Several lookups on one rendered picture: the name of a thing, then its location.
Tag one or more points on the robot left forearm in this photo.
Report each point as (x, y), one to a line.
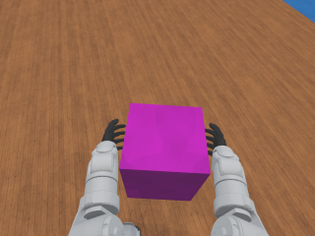
(101, 187)

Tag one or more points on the left robot hand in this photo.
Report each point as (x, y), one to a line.
(109, 134)

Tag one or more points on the robot left shin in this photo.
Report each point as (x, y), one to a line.
(128, 223)

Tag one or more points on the robot left thigh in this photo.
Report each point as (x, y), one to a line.
(130, 230)

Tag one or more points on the carton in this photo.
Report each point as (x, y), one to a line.
(165, 154)

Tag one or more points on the robot left upper arm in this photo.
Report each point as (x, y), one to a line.
(104, 225)

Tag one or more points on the right robot hand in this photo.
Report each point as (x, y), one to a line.
(217, 139)

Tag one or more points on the robot right upper arm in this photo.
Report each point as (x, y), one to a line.
(231, 225)

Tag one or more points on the robot right forearm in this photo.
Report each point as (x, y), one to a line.
(231, 189)

